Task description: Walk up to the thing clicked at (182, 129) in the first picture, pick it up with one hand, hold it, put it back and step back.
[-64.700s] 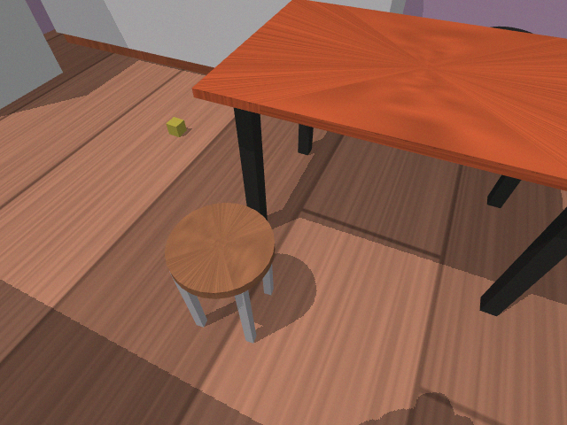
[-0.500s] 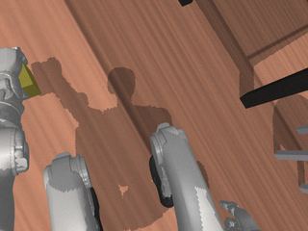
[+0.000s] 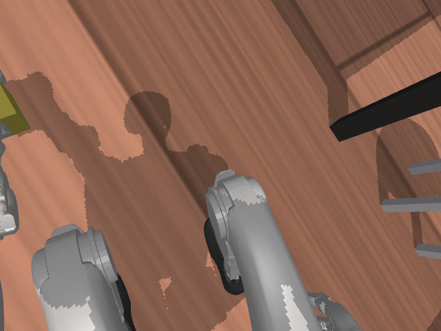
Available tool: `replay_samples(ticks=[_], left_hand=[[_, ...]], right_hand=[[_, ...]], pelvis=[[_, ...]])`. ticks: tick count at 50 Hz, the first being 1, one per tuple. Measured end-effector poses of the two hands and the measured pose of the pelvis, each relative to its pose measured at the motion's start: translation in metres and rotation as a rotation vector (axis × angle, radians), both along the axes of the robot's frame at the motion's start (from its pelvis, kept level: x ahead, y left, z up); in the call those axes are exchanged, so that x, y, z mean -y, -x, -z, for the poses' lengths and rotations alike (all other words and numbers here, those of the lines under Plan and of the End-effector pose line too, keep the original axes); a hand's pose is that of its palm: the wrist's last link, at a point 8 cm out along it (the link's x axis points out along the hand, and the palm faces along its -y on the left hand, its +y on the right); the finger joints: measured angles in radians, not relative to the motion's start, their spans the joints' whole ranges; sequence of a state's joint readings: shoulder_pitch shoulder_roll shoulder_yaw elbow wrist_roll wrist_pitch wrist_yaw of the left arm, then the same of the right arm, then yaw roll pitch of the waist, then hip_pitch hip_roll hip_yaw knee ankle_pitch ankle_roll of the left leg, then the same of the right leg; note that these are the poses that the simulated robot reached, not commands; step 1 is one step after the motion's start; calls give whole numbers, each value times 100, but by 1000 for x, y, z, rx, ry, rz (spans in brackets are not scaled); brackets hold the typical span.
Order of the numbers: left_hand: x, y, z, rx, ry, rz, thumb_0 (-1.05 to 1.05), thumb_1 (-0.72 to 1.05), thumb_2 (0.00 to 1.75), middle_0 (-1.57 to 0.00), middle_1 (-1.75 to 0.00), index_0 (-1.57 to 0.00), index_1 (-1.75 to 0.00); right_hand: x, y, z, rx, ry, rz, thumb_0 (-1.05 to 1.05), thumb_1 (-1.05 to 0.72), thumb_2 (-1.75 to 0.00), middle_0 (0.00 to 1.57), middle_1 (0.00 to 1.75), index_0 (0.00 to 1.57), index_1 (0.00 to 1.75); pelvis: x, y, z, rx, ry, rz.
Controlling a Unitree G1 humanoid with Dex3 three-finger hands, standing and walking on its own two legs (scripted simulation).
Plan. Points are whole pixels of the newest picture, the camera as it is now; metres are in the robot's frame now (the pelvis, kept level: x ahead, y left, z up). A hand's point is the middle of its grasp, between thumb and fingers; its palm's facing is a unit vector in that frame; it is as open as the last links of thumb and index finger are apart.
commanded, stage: crouch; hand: left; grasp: from above
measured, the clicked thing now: out of the picture +0.55 +0.24 -0.18
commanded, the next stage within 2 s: lower in 0.04 s
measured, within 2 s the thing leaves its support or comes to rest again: rests again in 1.44 s
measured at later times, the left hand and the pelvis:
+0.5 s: hand out of the picture +0.54 +0.24 -0.19, palm faces -0.43 -0.11 -0.90, open 10.5 cm; pelvis +0.00 +0.01 -0.02, yaw -2 degrees
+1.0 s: hand (13, 121) +0.55 +0.23 -0.24, palm faces -0.43 -0.13 -0.89, open 10.5 cm; pelvis +0.01 +0.01 -0.02, yaw -5 degrees
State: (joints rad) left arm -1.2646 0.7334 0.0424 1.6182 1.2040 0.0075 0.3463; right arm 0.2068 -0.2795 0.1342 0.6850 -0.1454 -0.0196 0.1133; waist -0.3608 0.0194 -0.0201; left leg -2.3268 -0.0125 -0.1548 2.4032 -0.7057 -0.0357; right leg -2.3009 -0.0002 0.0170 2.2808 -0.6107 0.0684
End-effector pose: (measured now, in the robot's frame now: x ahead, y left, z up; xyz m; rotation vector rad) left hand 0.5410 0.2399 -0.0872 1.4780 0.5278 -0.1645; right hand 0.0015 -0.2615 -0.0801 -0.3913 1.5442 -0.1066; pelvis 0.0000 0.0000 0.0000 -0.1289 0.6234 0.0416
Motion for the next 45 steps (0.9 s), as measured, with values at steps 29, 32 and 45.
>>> replay_samples(ticks=[29,32,45], left_hand=[[1,-7,55,-10,16,13,1,-7,60,-66,-66,-63,-65],[1,-9,61,-8,15,12,1,-7,59,-66,-66,-63,-65],[4,-9,85,-20,27,3,1,-7,59,-66,-66,-63,-65]], right_hand=[[-10,11,-2,-50,5,-54,0,-91,-89,20,30,20,30],[-13,13,-3,-58,-2,-56,0,-91,-89,20,30,20,30],[-22,16,-9,-75,-36,-83,0,-90,-89,20,30,20,30]], pelvis=[[-8,-3,20,15,44,12],[-9,-4,21,16,49,14],[-11,-6,23,23,71,24]])
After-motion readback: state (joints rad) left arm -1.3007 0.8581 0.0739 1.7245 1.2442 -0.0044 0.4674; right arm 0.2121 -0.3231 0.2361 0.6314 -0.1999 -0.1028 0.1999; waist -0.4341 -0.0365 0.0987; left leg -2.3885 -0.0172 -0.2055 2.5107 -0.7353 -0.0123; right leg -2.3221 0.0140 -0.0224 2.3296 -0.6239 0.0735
